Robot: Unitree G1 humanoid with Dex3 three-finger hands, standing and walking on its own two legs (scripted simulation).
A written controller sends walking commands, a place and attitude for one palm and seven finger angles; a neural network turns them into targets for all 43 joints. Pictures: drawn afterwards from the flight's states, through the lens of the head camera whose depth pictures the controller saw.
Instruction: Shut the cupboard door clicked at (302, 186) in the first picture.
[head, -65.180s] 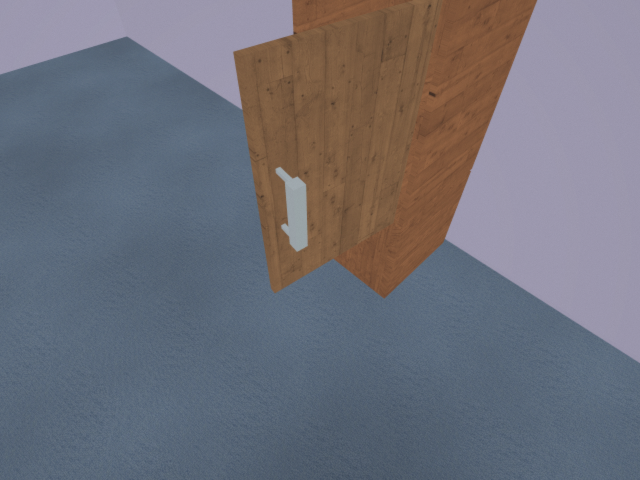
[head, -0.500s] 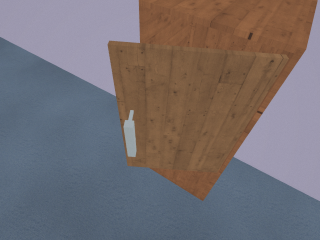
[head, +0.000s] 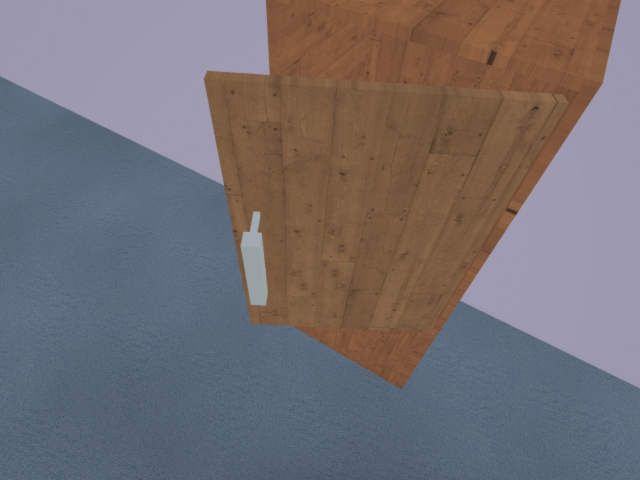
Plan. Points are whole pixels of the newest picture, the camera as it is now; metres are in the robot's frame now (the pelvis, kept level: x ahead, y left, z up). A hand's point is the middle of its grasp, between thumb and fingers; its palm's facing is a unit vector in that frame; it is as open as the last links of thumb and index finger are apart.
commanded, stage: shuffle to correct the standing spot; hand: left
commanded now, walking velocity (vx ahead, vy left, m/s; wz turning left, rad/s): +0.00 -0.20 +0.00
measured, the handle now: (257, 260) +0.45 +0.12 -0.05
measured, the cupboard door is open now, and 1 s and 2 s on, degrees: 29 29 29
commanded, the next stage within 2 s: come to a stop and stand still in 0.24 s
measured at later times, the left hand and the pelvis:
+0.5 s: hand out of the picture +0.05 +0.07 -0.17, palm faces +0.01 -0.98 -0.21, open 7.3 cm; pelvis -0.01 -0.11 +0.00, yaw +1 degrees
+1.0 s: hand out of the picture +0.02 +0.09 -0.19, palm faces +0.07 -0.97 -0.25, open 7.4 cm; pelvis +0.01 -0.10 -0.02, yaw +1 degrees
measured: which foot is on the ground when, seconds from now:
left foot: down 0.00-0.44, up 0.46-0.80, down 0.82-1.00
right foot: up 0.00-0.42, down 0.44-1.00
